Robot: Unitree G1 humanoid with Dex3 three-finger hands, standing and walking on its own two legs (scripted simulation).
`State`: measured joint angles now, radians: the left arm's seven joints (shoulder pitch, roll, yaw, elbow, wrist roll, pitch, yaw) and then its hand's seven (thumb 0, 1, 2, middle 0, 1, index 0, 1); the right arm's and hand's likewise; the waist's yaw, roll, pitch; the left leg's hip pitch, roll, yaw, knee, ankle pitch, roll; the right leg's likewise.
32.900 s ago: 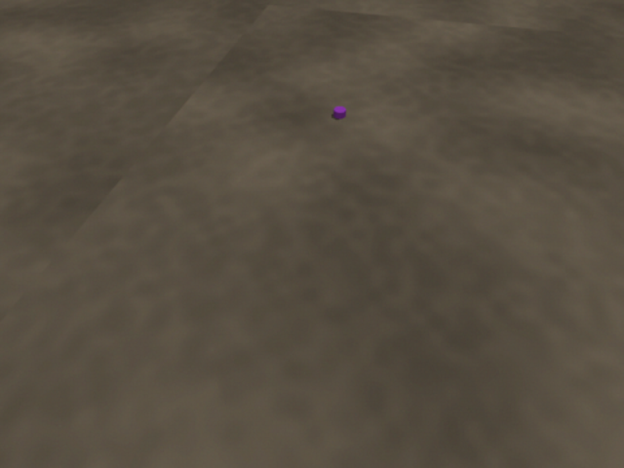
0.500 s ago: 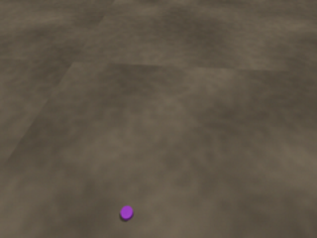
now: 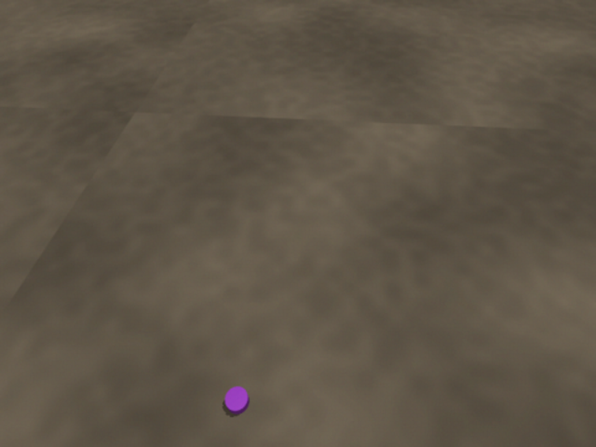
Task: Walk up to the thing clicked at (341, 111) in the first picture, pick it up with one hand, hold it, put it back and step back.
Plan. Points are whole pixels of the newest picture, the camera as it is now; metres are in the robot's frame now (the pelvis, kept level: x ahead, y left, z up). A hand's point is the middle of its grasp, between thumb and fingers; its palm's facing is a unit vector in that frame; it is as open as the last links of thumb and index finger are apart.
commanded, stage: stand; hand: left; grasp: from above
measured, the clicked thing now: (237, 400) +0.39 +0.21 -0.76
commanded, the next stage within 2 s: step back in 0.68 s
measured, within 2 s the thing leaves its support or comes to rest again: neither
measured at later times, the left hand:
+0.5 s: hand out of the picture +0.08 +0.24 -0.16, palm faces +0.01 -0.94 -0.34, open 7.4 cm
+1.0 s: hand out of the picture +0.09 +0.31 -0.18, palm faces +0.00 -0.93 -0.37, open 7.4 cm
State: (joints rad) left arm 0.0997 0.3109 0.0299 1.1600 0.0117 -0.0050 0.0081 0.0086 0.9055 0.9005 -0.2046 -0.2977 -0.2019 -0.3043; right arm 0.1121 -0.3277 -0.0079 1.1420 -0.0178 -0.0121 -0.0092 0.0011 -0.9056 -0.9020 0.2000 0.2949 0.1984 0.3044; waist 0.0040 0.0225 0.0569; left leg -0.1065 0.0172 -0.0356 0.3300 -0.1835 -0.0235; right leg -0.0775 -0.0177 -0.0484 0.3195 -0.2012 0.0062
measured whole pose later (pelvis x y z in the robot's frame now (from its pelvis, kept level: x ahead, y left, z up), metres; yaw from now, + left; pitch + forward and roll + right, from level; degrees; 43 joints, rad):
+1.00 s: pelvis -0.05 +0.04 -0.03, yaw +1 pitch -1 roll -1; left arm 0.02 0.39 0.07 0.95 0.00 0.05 0.02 0.01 0.90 0.90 -0.21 -0.30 -0.20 -0.30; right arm 0.13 -0.39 -0.06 0.98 -0.02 0.03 0.01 0.00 -0.91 -0.90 0.20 0.29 0.20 0.30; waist -0.02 -0.03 0.18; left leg -0.28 -0.04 -0.03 0.66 -0.35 0.04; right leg -0.35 -0.04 0.04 0.73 -0.37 0.00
